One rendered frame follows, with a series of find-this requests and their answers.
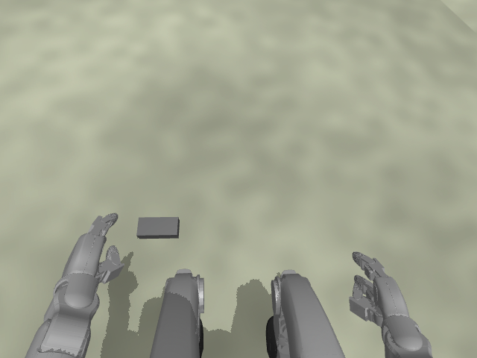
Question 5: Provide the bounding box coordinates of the left robot arm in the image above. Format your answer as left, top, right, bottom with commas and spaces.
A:
25, 273, 100, 358

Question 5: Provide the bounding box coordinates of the small box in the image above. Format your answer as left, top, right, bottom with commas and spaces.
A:
136, 217, 180, 239

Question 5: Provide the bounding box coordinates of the left robot hand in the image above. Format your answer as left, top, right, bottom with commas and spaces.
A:
62, 213, 124, 284

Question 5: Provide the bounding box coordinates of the right robot arm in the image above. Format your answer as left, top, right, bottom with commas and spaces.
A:
382, 315, 433, 358

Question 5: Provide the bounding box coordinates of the right robot hand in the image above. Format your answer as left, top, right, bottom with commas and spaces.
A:
349, 251, 410, 329

